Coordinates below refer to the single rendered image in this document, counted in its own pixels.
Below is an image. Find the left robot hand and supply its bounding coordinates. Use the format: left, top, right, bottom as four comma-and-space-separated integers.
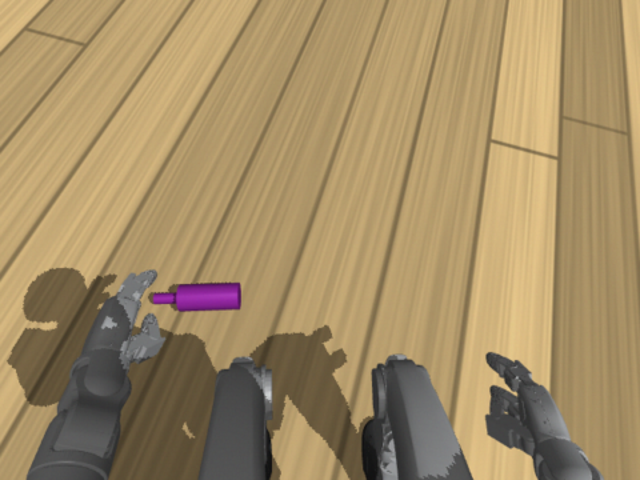
81, 270, 166, 364

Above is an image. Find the right robot foot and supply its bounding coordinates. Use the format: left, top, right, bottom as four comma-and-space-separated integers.
362, 419, 378, 480

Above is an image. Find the left robot arm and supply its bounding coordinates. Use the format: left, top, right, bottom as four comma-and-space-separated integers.
26, 349, 132, 480

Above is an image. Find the right robot hand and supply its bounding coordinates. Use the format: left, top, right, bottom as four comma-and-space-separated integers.
485, 352, 571, 458

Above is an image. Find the bottle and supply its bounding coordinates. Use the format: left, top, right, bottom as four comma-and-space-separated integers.
153, 283, 241, 312

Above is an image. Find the right robot arm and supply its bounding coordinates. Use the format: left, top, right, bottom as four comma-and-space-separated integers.
533, 439, 604, 480

